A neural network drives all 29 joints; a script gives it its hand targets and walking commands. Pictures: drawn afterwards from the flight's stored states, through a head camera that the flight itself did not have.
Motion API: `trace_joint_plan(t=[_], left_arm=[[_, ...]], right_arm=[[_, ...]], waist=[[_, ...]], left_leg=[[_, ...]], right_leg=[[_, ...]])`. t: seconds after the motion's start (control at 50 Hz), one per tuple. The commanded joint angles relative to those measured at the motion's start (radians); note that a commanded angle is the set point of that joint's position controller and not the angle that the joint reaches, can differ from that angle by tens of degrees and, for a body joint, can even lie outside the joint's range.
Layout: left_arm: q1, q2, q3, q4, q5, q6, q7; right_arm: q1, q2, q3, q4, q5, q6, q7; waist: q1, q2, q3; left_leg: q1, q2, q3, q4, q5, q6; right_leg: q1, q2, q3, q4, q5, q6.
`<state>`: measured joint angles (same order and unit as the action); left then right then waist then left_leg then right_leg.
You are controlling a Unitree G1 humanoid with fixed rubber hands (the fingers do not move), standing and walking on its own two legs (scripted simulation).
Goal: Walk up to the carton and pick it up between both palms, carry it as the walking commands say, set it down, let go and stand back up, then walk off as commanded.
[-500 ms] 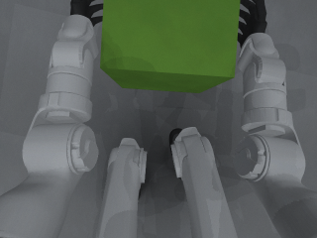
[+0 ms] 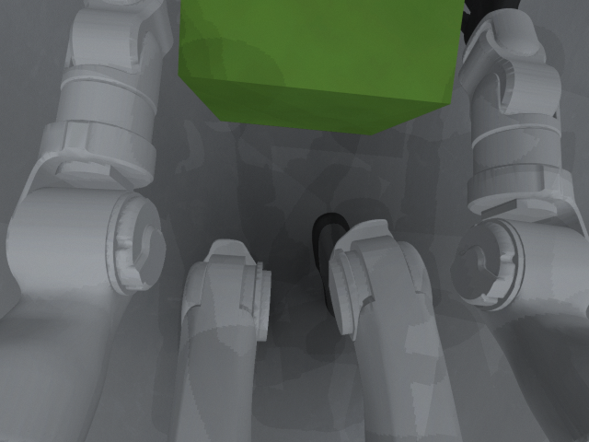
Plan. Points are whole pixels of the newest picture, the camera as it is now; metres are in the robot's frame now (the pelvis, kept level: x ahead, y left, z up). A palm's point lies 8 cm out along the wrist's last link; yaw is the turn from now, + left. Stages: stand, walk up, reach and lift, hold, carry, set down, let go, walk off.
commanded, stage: set down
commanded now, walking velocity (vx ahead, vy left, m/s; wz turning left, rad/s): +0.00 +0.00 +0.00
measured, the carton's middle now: out of the picture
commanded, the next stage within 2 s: none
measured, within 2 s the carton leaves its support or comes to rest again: rests again in 0.62 s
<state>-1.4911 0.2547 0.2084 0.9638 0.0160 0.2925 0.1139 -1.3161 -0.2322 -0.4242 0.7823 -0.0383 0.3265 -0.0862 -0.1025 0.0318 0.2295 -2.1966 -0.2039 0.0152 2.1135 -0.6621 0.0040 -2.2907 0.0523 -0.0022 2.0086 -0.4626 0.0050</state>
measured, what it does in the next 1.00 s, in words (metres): stands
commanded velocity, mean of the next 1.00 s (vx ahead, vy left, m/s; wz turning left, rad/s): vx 0.00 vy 0.00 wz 0.00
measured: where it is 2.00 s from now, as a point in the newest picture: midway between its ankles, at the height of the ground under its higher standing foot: (288, 303)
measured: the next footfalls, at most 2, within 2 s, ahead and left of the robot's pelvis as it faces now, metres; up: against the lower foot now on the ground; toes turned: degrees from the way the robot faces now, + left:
none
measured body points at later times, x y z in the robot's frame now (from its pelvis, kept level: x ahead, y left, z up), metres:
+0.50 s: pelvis -0.01 +0.00 -0.02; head +0.36 -0.02 +0.24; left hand +0.60 +0.09 -0.16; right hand +0.53 -0.25 -0.17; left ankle +0.08 +0.09 -0.37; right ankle +0.13 -0.11 -0.37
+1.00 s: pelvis -0.01 +0.00 -0.02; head +0.36 -0.01 +0.22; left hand +0.60 +0.09 -0.18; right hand +0.52 -0.24 -0.18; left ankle +0.08 +0.09 -0.37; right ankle +0.13 -0.11 -0.37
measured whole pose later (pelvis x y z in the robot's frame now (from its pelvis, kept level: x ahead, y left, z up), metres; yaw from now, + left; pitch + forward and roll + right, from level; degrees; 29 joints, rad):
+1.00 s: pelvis -0.01 +0.00 -0.02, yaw +1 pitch +37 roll -2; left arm -1.58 0.29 0.24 1.03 0.04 0.25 0.06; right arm -1.38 -0.26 -0.49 0.85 -0.08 0.29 0.04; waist -0.12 0.05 0.37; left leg -2.20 -0.17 0.03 2.21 -0.66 0.04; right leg -2.26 0.00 -0.04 2.10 -0.48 0.00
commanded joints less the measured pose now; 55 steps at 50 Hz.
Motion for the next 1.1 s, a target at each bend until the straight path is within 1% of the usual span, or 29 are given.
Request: trace_joint_plan(t=[0.0,0.04,0.08,0.14,0.2,0.34,0.68,0.78,0.92,1.08], left_arm=[[-0.585,-0.943,-0.331,-0.146,-0.133,-0.05,-0.237],[-0.603,-0.95,-0.353,-0.171,-0.147,-0.054,-0.233],[-0.603,-0.954,-0.365,-0.173,-0.15,-0.051,-0.229],[-0.59,-0.958,-0.362,-0.151,-0.147,-0.046,-0.229],[-0.582,-0.956,-0.346,-0.125,-0.142,-0.046,-0.234],[-0.566,-0.936,-0.303,-0.065,-0.123,-0.044,-0.241],[-0.515,-0.875,-0.232,0.041,-0.072,-0.025,-0.271],[-0.502,-0.848,-0.218,0.054,-0.06,-0.022,-0.275],[-0.497,-0.84,-0.229,0.057,-0.062,-0.027,-0.273],[-0.463,-0.809,-0.201,0.096,-0.038,-0.024,-0.273]], right_arm=[[-0.769,0.782,0.419,-0.17,0.154,-0.067,0.28],[-0.773,0.777,0.417,-0.183,0.16,-0.071,0.279],[-0.774,0.766,0.415,-0.182,0.164,-0.072,0.28],[-0.759,0.758,0.401,-0.149,0.154,-0.069,0.286],[-0.752,0.757,0.385,-0.127,0.138,-0.069,0.294],[-0.771,0.734,0.364,-0.116,0.118,-0.068,0.307],[-0.694,0.689,0.288,-0.017,0.057,-0.048,0.329],[-0.657,0.671,0.265,0.007,0.043,-0.045,0.332],[-0.662,0.665,0.263,0.002,0.054,-0.059,0.334],[-0.641,0.638,0.24,0.036,0.039,-0.059,0.34]], waist=[[-0.083,0.099,-1.278],[-0.098,0.116,-1.326],[-0.106,0.131,-1.336],[-0.111,0.143,-1.281],[-0.116,0.134,-1.213],[-0.113,0.113,-1.127],[-0.111,0.126,-0.875],[-0.115,0.124,-0.823],[-0.107,0.136,-0.817],[-0.104,0.13,-0.749]], left_leg=[[0.375,0.051,-0.027,-0.189,0.366,0.004],[0.408,0.053,-0.029,-0.176,0.392,0.001],[0.429,0.054,-0.031,-0.169,0.399,-0.001],[0.419,0.056,-0.034,-0.171,0.379,-0.003],[0.389,0.057,-0.039,-0.17,0.362,0.001],[0.361,0.055,-0.044,-0.163,0.323,0.01],[0.281,0.057,-0.05,-0.156,0.198,0.024],[0.277,0.057,-0.052,-0.154,0.173,0.026],[0.304,0.059,-0.062,-0.141,0.208,0.027],[0.309,0.061,-0.074,-0.144,0.178,0.033]], right_leg=[[0.856,0.023,-0.021,-0.027,0.449,-0.013],[0.872,0.023,-0.022,-0.017,0.476,-0.017],[0.87,0.021,-0.024,-0.012,0.479,-0.018],[0.827,0.019,-0.029,-0.012,0.443,-0.02],[0.792,0.017,-0.031,-0.009,0.414,-0.022],[0.742,0.014,-0.034,-0.002,0.355,-0.021],[0.62,0.005,-0.025,-0.005,0.209,-0.031],[0.596,0.002,-0.024,-0.005,0.179,-0.033],[0.576,0.0,-0.019,0.01,0.199,-0.034],[0.522,-0.007,-0.018,0.013,0.148,-0.035]])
